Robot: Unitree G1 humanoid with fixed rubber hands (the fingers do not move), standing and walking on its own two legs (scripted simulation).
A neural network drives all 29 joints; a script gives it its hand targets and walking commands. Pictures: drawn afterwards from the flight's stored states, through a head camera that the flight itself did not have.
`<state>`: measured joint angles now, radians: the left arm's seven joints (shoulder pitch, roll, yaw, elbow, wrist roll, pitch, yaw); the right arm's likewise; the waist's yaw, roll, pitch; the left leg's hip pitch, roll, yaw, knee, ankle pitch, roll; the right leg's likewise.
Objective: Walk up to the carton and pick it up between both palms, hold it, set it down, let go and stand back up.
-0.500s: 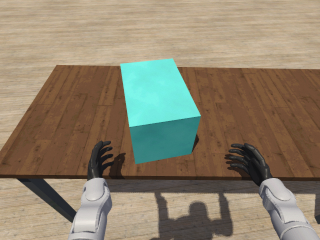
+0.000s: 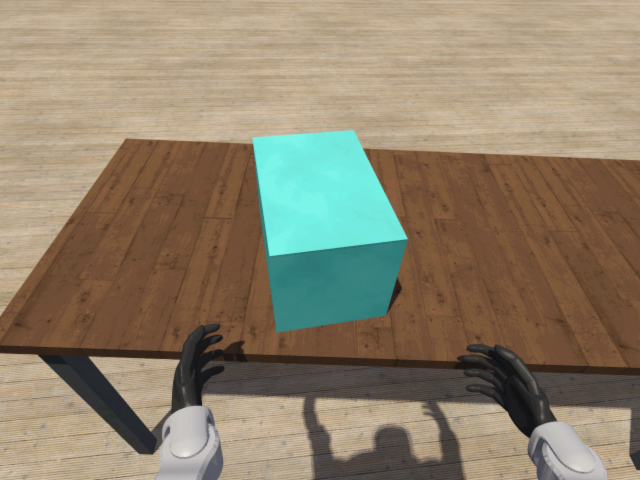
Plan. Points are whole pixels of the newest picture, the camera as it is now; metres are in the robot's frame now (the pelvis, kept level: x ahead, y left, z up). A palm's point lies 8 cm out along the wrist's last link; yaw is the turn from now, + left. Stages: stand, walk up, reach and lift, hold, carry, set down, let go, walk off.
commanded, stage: set down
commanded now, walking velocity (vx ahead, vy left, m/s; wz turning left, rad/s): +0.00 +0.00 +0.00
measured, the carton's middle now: (317, 224) +0.54 +0.06 +0.01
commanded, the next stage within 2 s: let go in 1.54 s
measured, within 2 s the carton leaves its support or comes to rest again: neither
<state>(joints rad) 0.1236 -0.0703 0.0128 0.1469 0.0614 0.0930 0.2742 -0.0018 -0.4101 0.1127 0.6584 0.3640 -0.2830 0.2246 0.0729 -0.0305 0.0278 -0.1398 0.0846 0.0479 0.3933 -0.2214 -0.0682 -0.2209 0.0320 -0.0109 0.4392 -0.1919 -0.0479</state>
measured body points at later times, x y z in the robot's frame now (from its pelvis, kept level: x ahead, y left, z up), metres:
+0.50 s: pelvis +0.01 +0.01 +0.00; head +0.02 +0.01 +0.45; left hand +0.23 +0.21 -0.03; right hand +0.24 -0.22 -0.05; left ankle -0.01 +0.16 -0.74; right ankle +0.03 -0.09 -0.74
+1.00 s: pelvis +0.05 +0.04 +0.00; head +0.06 +0.05 +0.45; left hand +0.20 +0.26 -0.07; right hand +0.22 -0.18 -0.08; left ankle -0.01 +0.16 -0.74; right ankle +0.03 -0.09 -0.74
